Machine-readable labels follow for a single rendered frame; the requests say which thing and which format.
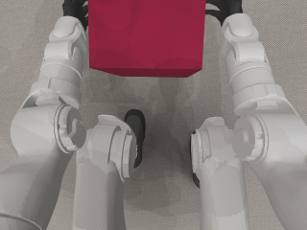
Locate robot right upper arm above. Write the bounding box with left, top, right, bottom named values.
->
left=230, top=112, right=307, bottom=230

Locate robot left upper arm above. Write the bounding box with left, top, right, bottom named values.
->
left=0, top=103, right=87, bottom=230

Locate left robot hand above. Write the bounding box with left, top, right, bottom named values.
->
left=62, top=0, right=88, bottom=31

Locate robot left forearm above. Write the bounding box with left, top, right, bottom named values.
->
left=10, top=15, right=88, bottom=144

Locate robot left shin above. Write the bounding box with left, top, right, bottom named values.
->
left=76, top=114, right=138, bottom=166

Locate right robot hand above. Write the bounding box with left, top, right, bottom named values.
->
left=205, top=0, right=243, bottom=27

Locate robot left foot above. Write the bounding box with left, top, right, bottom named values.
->
left=124, top=109, right=146, bottom=169

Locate carton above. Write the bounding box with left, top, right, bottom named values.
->
left=87, top=0, right=206, bottom=78

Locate robot right forearm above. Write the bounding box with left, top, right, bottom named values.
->
left=219, top=13, right=301, bottom=119

